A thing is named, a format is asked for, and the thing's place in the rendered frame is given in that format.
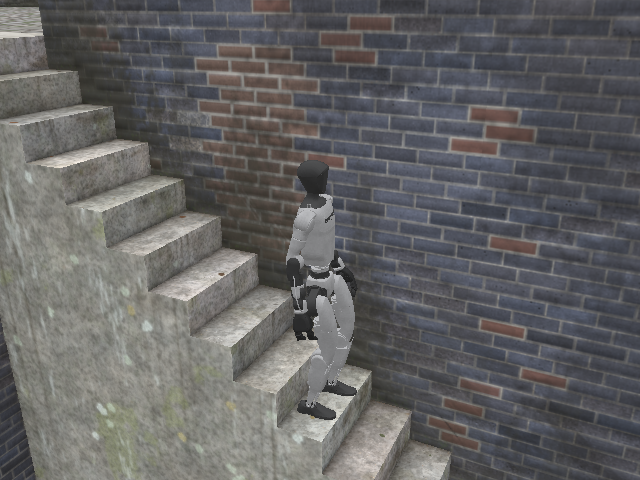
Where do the stairs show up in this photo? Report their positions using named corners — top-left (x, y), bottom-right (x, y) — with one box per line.
top-left (0, 36), bottom-right (452, 480)

